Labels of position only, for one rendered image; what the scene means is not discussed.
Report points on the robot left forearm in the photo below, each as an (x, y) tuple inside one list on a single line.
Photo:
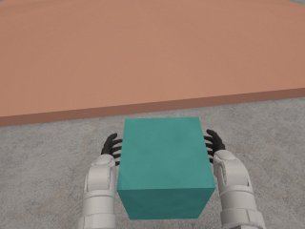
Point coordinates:
[(97, 211)]

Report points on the robot right forearm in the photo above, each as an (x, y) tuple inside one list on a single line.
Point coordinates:
[(236, 192)]

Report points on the left robot hand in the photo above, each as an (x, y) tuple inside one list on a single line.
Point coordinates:
[(108, 148)]

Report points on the right robot hand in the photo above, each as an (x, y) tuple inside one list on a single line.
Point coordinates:
[(216, 143)]

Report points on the carton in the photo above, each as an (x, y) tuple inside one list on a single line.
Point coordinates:
[(164, 169)]

